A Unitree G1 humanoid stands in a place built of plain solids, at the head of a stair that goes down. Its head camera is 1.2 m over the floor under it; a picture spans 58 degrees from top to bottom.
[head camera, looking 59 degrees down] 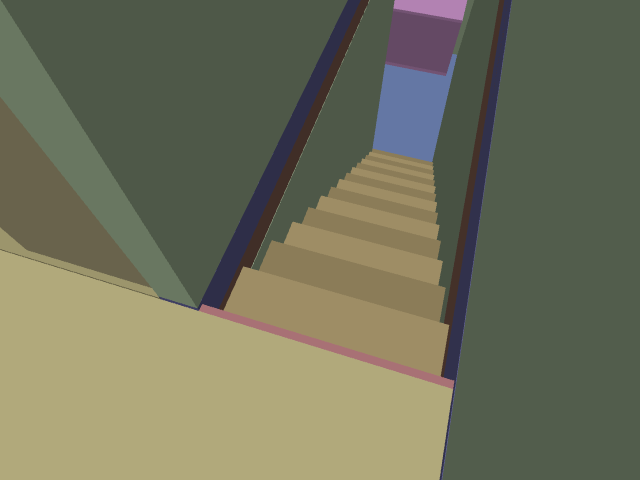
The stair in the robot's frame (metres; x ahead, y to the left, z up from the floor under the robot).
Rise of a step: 0.20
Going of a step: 0.24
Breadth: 0.75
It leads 17 degrees to the right of straight ahead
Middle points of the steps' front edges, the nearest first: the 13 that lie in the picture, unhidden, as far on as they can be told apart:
0.39 -0.01 0.00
0.62 -0.08 -0.20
0.85 -0.15 -0.40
1.08 -0.22 -0.60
1.31 -0.29 -0.80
1.54 -0.36 -0.99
1.76 -0.44 -1.19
1.99 -0.51 -1.39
2.22 -0.58 -1.59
2.45 -0.65 -1.79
2.68 -0.72 -1.99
2.91 -0.79 -2.19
3.14 -0.86 -2.39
